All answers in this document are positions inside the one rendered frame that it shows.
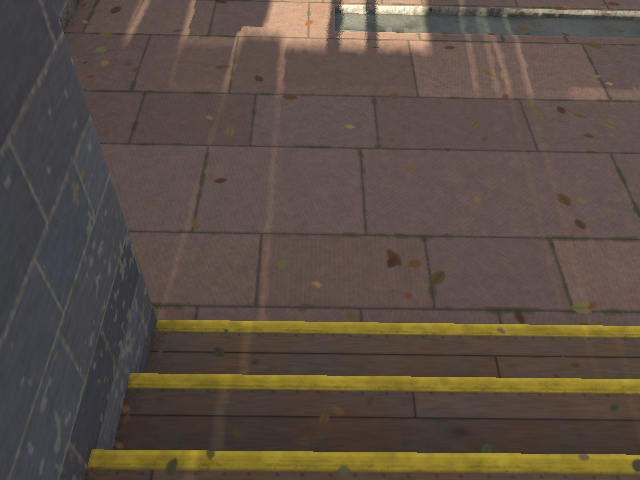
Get stairs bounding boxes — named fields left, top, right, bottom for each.
left=84, top=320, right=640, bottom=480

